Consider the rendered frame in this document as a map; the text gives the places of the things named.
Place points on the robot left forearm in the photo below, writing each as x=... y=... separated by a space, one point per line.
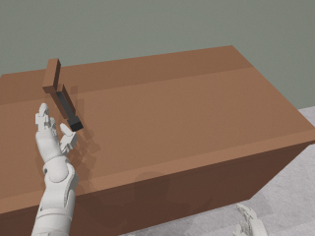
x=56 y=208

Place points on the counter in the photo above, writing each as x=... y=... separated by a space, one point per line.
x=165 y=136

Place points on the robot left hand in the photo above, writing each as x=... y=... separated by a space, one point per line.
x=47 y=138

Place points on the tap lever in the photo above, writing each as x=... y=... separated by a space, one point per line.
x=73 y=121

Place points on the robot right hand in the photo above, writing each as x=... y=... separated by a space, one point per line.
x=255 y=226

